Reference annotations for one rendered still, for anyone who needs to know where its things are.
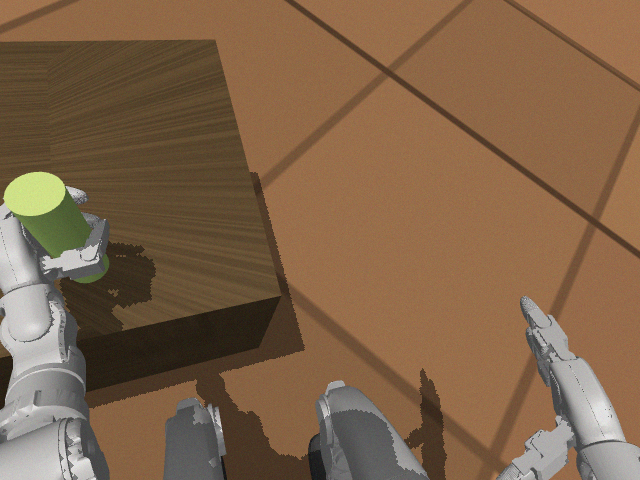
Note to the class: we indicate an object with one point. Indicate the left robot hand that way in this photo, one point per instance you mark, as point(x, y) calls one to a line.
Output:
point(24, 261)

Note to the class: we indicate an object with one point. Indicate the left robot arm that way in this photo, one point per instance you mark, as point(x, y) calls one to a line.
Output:
point(45, 431)

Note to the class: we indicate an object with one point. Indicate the can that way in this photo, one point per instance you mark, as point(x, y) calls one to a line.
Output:
point(42, 203)

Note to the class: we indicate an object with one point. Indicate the right robot arm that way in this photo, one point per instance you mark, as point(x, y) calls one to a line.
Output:
point(609, 460)

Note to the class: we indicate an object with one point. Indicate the right robot hand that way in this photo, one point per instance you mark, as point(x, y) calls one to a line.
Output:
point(584, 412)

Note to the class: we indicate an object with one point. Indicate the right robot foot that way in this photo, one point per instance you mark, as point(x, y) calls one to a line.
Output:
point(317, 468)

